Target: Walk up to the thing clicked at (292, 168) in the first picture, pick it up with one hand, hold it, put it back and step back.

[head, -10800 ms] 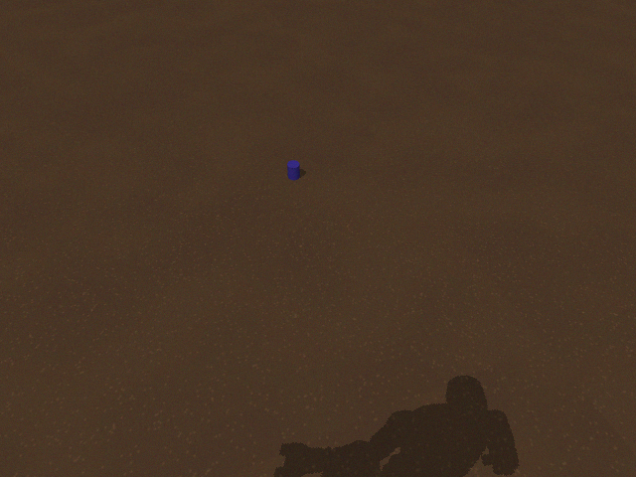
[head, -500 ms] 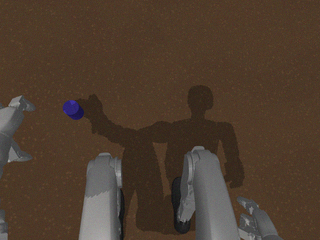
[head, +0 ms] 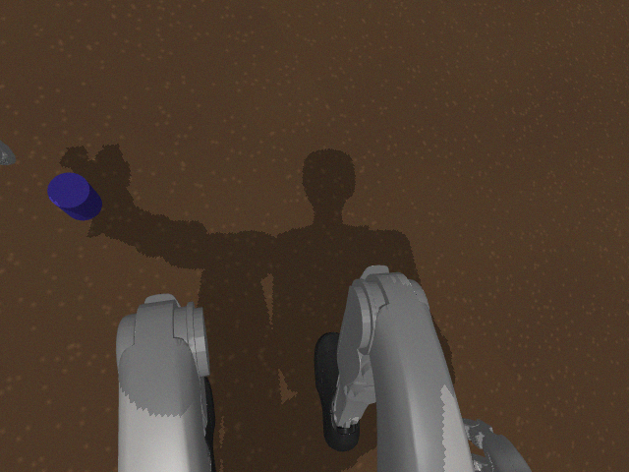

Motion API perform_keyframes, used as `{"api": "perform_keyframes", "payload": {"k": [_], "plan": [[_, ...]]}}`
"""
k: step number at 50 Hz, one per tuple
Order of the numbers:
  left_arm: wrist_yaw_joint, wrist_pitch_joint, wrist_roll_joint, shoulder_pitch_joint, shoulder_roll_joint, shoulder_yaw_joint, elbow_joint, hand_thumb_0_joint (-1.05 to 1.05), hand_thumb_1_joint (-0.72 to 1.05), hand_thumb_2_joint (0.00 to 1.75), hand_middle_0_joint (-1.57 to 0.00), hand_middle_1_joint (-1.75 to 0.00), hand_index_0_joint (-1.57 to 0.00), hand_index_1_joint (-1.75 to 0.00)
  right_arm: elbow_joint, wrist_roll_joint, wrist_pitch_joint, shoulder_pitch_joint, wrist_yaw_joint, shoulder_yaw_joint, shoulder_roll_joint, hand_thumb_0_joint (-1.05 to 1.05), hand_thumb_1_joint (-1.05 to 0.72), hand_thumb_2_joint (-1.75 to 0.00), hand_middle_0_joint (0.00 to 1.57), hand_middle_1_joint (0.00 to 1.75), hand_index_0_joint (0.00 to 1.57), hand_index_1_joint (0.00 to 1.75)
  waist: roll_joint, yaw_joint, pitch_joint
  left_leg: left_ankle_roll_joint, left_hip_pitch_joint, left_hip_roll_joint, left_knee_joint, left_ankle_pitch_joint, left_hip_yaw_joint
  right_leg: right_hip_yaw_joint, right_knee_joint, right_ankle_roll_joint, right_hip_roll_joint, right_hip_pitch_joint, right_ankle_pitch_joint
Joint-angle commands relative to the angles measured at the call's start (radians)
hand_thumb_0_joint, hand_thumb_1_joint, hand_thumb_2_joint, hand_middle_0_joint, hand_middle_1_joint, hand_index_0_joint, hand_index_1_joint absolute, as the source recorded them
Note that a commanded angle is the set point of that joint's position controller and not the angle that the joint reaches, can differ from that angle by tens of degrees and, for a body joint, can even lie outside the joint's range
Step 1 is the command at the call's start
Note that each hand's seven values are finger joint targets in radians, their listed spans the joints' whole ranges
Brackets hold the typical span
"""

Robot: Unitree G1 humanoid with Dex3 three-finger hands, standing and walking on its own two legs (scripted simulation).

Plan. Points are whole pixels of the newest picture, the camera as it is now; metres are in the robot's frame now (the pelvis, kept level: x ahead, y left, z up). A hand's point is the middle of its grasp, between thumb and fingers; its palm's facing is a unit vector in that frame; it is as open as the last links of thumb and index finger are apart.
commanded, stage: rise first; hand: left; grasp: from above
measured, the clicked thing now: (76, 197) +0.51 +0.30 -0.32
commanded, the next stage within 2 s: approach in 0.88 s
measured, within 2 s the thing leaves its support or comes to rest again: neither
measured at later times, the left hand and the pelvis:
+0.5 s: hand out of the picture +0.45 +0.35 -0.18, palm faces -0.47 -0.07 -0.88, open 14.1 cm; pelvis +0.01 +0.00 -0.02, yaw -1 degrees
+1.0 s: hand (2, 206) +0.46 +0.35 -0.20, palm faces -0.46 -0.08 -0.88, open 14.1 cm; pelvis +0.01 +0.00 -0.03, yaw -2 degrees
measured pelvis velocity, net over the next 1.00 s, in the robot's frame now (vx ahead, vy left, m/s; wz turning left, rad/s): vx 0.01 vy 0.00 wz -0.04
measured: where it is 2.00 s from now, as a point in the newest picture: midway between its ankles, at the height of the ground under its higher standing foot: (270, 432)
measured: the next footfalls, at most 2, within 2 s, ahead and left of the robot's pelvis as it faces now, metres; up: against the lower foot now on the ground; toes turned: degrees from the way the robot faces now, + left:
none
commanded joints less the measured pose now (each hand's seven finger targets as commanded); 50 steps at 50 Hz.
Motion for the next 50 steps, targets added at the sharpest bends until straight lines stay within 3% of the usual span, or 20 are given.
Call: {"api": "perform_keyframes", "payload": {"k": [1, 9, 20, 25, 27, 31, 38, 40, 48, 49, 50], "plan": [[0.06, -0.004, 0.016, -0.301, 0.333, 0.049, -0.112, 0.0, -0.49, 0.95, -0.08, -1.03, -0.1, -1.01, -0.011, -0.011, 0.006, 0.186, -0.007, -0.075, -0.264, 0.0, -0.91, -0.91, 0.2, 0.3, 0.2, 0.3, 0.313, -0.003, -0.639, -0.012, 0.574, -0.017, -0.299, 0.154, 0.009, -0.068, -0.158, -0.061, 0.032, 0.197, 0.081], [0.089, -0.018, 0.04, -0.313, 0.379, 0.076, -0.072, 0.0, -0.53, 0.98, -0.08, -1.03, -0.09, -1.02, -0.01, -0.034, 0.016, 0.21, -0.001, -0.055, -0.259, 0.0, -0.91, -0.91, 0.2, 0.3, 0.2, 0.3, 0.261, -0.021, -0.677, 0.007, 0.512, -0.029, -0.229, 0.203, 0.045, -0.063, -0.155, -0.058, 0.046, 0.282, 0.132], [0.097, -0.014, 0.031, -0.322, 0.388, 0.076, -0.076, 0.0, -0.56, 1.0, -0.07, -1.02, -0.07, -1.03, -0.013, -0.061, 0.023, 0.214, 0.01, -0.042, -0.272, 0.0, -0.91, -0.91, 0.2, 0.3, 0.2, 0.3, 0.318, -0.036, -0.665, 0.002, 0.524, -0.023, -0.2, 0.256, 0.039, -0.073, -0.122, -0.054, 0.047, 0.252, 0.164], [0.104, -0.012, 0.028, -0.317, 0.409, 0.09, -0.071, 0.0, -0.56, 1.0, -0.08, -1.01, -0.07, -1.02, -0.018, -0.057, 0.025, 0.209, 0.011, -0.043, -0.276, 0.0, -0.91, -0.91, 0.2, 0.3, 0.2, 0.3, 0.317, -0.033, -0.672, 0.001, 0.519, -0.021, -0.195, 0.237, 0.036, -0.076, -0.12, -0.059, 0.052, 0.25, 0.154], [0.105, -0.01, 0.038, -0.309, 0.387, 0.072, -0.059, 0.0, -0.56, 1.01, -0.08, -1.0, -0.07, -1.02, -0.015, -0.064, 0.025, 0.22, 0.013, -0.031, -0.274, 0.0, -0.91, -0.91, 0.2, 0.3, 0.2, 0.3, 0.318, -0.042, -0.667, 0.002, 0.519, -0.023, -0.191, 0.253, 0.037, -0.076, -0.121, -0.057, 0.053, 0.256, 0.166], [0.114, -0.009, 0.03, -0.342, 0.402, 0.075, -0.067, 0.0, -0.57, 1.02, -0.08, -0.99, -0.07, -1.0, -0.016, -0.056, 0.024, 0.21, 0.015, -0.035, -0.284, 0.0, -0.91, -0.91, 0.2, 0.3, 0.2, 0.3, 0.356, -0.049, -0.653, -0.004, 0.536, -0.017, -0.201, 0.249, 0.02, -0.086, -0.099, -0.056, 0.05, 0.204, 0.159], [0.126, 0.002, 0.032, -0.338, 0.402, 0.073, -0.036, 0.0, -0.55, 1.02, -0.11, -0.96, -0.08, -0.99, -0.019, -0.054, 0.018, 0.209, 0.018, -0.024, -0.284, 0.0, -0.91, -0.91, 0.2, 0.3, 0.2, 0.3, 0.321, -0.056, -0.626, 0.002, 0.492, -0.02, -0.193, 0.21, 0.025, -0.09, -0.104, -0.053, 0.054, 0.215, 0.145], [0.126, 0.002, 0.037, -0.348, 0.389, 0.058, -0.031, 0.0, -0.55, 1.02, -0.12, -0.95, -0.09, -0.98, -0.018, -0.054, 0.016, 0.211, 0.019, -0.02, -0.288, 0.0, -0.91, -0.91, 0.2, 0.3, 0.2, 0.3, 0.349, -0.066, -0.625, -0.001, 0.515, -0.018, -0.198, 0.221, 0.014, -0.094, -0.094, -0.049, 0.052, 0.196, 0.149], [0.13, 0.006, 0.048, -0.355, 0.418, 0.061, -0.003, 0.0, -0.54, 1.01, -0.13, -0.95, -0.1, -0.98, -0.023, -0.051, 0.006, 0.214, 0.024, -0.008, -0.292, 0.0, -0.91, -0.91, 0.2, 0.3, 0.2, 0.3, 0.355, -0.077, -0.608, 0.0, 0.493, -0.021, -0.184, 0.215, 0.016, -0.098, -0.088, -0.049, 0.055, 0.203, 0.152], [0.13, 0.004, 0.044, -0.36, 0.411, 0.057, -0.002, 0.0, -0.58, 1.07, -0.18, -0.88, -0.1, -0.96, -0.019, -0.049, 0.005, 0.216, 0.023, -0.01, -0.291, 0.0, -0.91, -0.91, 0.2, 0.3, 0.2, 0.3, 0.341, -0.076, -0.613, 0.0, 0.487, -0.02, -0.185, 0.205, 0.017, -0.1, -0.091, -0.052, 0.058, 0.206, 0.146], [0.131, 0.006, 0.044, -0.358, 0.404, 0.049, 0.008, 0.0, -0.54, 1.0, -0.1, -0.96, -0.07, -0.99, -0.019, -0.047, 0.003, 0.216, 0.026, -0.008, -0.289, 0.0, -0.9, -0.89, 0.2, 0.3, 0.2, 0.3, 0.351, -0.081, -0.596, 0.0, 0.479, -0.02, -0.186, 0.199, 0.017, -0.1, -0.087, -0.051, 0.057, 0.199, 0.143]]}}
